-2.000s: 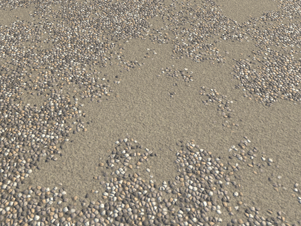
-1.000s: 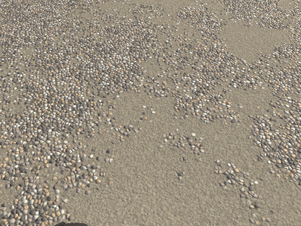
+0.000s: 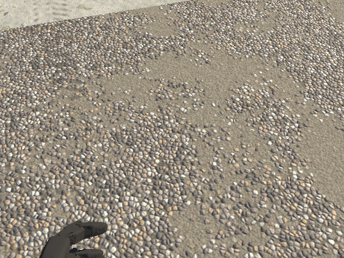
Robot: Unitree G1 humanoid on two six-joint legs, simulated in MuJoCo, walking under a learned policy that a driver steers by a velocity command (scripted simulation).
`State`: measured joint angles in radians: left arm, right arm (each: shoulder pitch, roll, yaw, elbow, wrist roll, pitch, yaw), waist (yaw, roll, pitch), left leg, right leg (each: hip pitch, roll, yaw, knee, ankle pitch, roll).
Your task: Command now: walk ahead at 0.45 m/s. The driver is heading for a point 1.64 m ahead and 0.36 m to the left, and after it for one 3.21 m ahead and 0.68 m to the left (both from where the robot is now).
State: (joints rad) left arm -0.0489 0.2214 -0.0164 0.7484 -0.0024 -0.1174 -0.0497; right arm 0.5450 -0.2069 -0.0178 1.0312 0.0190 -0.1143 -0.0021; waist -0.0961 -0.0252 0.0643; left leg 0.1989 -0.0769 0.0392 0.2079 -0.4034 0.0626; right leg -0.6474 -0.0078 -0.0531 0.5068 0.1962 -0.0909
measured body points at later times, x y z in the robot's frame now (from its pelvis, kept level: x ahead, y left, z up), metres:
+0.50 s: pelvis +0.20 +0.01 +0.01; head +0.21 +0.02 +0.46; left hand +0.30 +0.26 -0.12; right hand +0.32 -0.25 -0.11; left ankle +0.25 +0.15 -0.72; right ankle +0.24 -0.08 -0.72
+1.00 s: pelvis +0.25 +0.03 +0.01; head +0.26 +0.03 +0.46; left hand +0.31 +0.28 -0.14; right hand +0.31 -0.22 -0.13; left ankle +0.25 +0.15 -0.72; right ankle +0.24 -0.08 -0.72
